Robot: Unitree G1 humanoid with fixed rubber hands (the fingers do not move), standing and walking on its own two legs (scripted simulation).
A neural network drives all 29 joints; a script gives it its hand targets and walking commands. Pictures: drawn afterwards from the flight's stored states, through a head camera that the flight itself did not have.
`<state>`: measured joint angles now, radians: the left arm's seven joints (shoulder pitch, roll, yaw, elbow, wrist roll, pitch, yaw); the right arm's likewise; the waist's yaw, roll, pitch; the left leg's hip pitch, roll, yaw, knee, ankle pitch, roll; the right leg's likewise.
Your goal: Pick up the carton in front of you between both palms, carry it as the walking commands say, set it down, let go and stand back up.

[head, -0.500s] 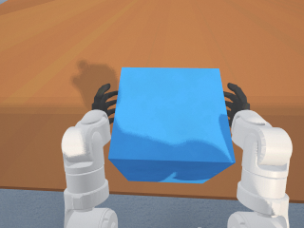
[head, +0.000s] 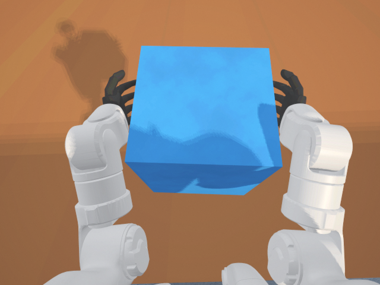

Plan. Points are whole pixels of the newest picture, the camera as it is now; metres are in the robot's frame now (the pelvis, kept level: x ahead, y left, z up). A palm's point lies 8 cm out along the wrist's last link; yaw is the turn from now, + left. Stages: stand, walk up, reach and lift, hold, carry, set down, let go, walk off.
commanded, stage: carry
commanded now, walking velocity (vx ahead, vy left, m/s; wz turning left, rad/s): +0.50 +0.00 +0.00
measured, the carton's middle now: (201, 132) +0.38 +0.00 +0.07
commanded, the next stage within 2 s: none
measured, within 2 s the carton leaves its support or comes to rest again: neither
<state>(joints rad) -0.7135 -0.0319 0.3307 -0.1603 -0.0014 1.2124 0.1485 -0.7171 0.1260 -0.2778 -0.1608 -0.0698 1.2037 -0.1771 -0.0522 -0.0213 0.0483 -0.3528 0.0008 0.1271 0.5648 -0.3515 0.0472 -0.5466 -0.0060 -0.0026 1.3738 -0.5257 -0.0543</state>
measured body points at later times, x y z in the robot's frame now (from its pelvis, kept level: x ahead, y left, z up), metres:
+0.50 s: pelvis +0.36 -0.05 +0.06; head +0.43 -0.05 +0.50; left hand +0.72 +0.15 +0.20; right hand +0.76 -0.15 +0.19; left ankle +0.40 +0.07 -0.59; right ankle +0.36 -0.09 -0.68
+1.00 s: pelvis +0.68 -0.01 +0.07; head +0.72 +0.00 +0.52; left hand +1.04 +0.12 +0.16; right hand +1.02 -0.18 +0.16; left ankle +0.66 +0.05 -0.68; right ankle +0.74 -0.16 -0.63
